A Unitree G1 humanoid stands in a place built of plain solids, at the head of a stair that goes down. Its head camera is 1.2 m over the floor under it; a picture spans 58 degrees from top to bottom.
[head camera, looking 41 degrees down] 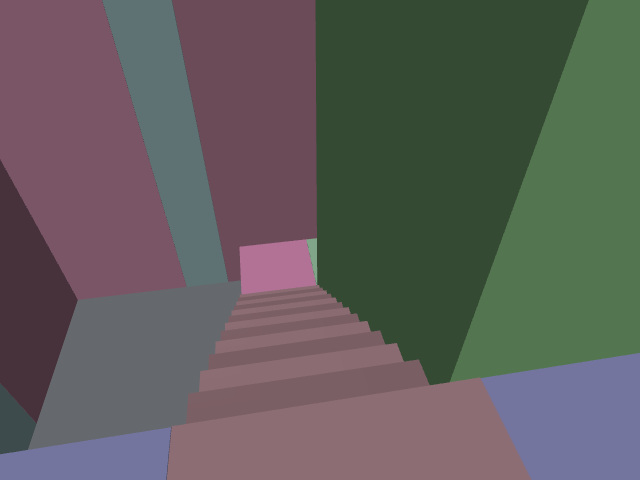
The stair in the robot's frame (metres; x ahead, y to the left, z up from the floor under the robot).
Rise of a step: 0.18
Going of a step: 0.20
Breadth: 0.93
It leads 10 degrees to the left of straight ahead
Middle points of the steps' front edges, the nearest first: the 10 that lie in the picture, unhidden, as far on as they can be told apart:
0.65 -0.04 0.00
0.86 0.00 -0.18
1.06 0.03 -0.36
1.26 0.06 -0.54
1.46 0.10 -0.72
1.66 0.13 -0.90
1.86 0.17 -1.08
2.06 0.20 -1.26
2.27 0.23 -1.43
2.47 0.27 -1.61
